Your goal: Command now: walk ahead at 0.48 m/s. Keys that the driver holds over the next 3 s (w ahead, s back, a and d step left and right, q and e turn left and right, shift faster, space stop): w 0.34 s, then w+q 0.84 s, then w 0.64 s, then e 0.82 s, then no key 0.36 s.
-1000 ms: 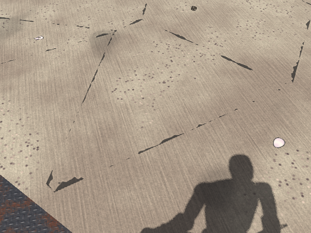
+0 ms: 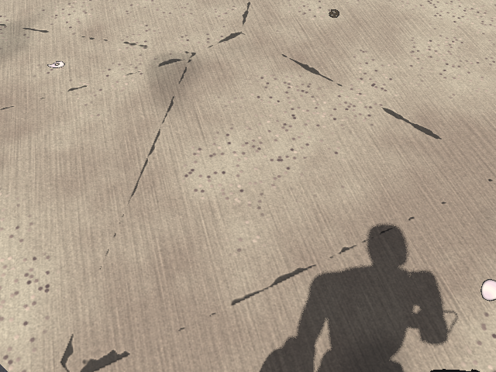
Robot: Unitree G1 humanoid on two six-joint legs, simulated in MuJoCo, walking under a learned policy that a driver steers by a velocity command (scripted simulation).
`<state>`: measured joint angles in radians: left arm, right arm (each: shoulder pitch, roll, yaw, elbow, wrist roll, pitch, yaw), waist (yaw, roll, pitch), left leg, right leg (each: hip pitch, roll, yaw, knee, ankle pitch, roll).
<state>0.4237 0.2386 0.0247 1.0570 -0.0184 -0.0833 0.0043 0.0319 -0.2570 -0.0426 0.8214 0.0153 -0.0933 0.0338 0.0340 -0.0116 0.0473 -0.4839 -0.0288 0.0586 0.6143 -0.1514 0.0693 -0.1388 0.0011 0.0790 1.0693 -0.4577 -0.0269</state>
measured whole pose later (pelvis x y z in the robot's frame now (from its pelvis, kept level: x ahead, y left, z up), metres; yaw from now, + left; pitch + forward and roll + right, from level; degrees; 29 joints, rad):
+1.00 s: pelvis +0.54 +0.00 +0.00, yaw +19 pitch +2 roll -2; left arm 0.33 0.27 0.08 0.95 -0.02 -0.05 0.03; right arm 0.05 -0.25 -0.06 0.74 0.03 -0.03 0.06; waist 0.05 0.02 0.04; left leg -0.53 0.03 0.08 0.61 -0.13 0.13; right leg 0.11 -0.06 -0.31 0.40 -0.46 0.06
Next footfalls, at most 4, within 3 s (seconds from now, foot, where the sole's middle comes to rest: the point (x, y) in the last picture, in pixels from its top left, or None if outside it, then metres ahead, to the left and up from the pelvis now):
0.48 right None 0.43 -0.16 -0.75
1.00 left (217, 294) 0.67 0.13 -0.75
1.52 right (237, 193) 1.03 0.10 -0.75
2.02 left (143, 163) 1.15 0.43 -0.75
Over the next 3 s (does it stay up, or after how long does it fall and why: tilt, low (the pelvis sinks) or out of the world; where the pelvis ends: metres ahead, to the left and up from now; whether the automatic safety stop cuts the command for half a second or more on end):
stays up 1.13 0.27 0.02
